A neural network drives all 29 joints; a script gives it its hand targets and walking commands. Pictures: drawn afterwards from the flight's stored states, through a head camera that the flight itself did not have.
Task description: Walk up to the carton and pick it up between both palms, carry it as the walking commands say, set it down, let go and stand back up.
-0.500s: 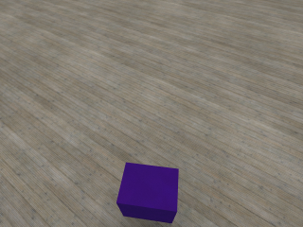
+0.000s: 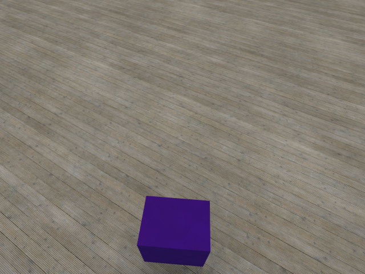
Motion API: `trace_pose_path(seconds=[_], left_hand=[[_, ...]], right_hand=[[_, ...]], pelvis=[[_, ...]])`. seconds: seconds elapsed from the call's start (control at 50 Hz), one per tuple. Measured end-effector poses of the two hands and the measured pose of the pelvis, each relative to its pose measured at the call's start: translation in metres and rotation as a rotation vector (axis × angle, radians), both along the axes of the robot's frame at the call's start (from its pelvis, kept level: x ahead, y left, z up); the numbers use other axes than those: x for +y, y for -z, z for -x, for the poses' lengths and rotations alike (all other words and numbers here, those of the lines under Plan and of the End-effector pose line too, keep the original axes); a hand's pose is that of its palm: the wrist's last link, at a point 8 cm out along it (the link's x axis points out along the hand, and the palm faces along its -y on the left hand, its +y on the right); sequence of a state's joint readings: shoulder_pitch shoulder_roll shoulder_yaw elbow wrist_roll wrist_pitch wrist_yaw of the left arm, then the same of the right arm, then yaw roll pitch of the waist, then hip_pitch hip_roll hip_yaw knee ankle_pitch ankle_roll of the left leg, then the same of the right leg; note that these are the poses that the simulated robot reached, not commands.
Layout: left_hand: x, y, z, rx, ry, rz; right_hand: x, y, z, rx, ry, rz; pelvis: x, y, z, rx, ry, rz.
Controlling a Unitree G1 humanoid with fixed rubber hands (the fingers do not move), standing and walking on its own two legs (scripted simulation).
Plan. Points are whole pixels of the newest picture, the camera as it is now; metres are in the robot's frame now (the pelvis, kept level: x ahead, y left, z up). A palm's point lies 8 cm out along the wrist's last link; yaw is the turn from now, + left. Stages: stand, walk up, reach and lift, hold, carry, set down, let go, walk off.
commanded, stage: walk up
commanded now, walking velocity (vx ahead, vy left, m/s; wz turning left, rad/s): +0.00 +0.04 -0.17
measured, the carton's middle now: (175, 232) +0.41 +0.04 -0.63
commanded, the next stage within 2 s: stand in 0.32 s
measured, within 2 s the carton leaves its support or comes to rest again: neither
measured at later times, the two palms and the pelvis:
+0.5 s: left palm out of the picture +0.02 +0.24 -0.13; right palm out of the picture +0.00 -0.24 -0.14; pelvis -0.02 +0.00 +0.00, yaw +0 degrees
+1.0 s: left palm out of the picture -0.02 +0.25 -0.14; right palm out of the picture -0.03 -0.20 -0.14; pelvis -0.02 +0.03 +0.01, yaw +0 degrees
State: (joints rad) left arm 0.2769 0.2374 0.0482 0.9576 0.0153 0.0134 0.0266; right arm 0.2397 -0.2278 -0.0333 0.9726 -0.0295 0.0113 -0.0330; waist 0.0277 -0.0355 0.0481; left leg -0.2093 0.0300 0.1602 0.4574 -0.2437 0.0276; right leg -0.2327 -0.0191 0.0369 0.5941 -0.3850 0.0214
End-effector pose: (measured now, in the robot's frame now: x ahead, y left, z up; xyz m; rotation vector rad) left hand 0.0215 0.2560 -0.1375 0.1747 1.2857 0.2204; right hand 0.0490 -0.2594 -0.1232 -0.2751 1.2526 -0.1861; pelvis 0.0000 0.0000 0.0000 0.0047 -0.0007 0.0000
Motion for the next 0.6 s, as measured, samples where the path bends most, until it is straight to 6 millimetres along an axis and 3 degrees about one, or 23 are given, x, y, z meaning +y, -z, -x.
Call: trace_pose_path(seconds=[0.12,0.22,0.28,0.36,0.46,0.6], left_hand=[[-0.001,0.0,-0.031,-0.04,0.047,0.022],[-0.012,-0.001,-0.041,-0.063,0.068,0.016],[-0.02,-0.003,-0.035,-0.071,0.076,0.001],[-0.024,-0.009,-0.015,-0.04,0.077,-0.002],[-0.018,-0.005,0.002,-0.009,0.058,0.013],[-0.011,0.0,0.01,0.002,0.04,0.044]], right_hand=[[0.018,0.0,0.02,0.006,0.034,-0.013],[0.02,0.011,0.033,0.021,0.052,-0.053],[0.016,0.02,0.035,0.023,0.057,-0.08],[0.015,0.018,0.034,0.029,0.053,-0.096],[0.019,0.016,0.04,0.036,0.057,-0.086],[0.035,0.01,0.057,0.079,0.066,-0.078]], pelvis=[[0.006,-0.002,0.007,-0.001,0.031,0.008],[0.003,0.001,0.014,-0.008,0.023,0.0],[-0.003,0.005,0.017,-0.011,0.014,-0.007],[-0.005,-0.001,0.018,-0.014,0.003,-0.001],[0.001,-0.002,0.017,-0.016,-0.001,0.018],[0.012,-0.005,0.019,-0.024,0.004,0.007]])
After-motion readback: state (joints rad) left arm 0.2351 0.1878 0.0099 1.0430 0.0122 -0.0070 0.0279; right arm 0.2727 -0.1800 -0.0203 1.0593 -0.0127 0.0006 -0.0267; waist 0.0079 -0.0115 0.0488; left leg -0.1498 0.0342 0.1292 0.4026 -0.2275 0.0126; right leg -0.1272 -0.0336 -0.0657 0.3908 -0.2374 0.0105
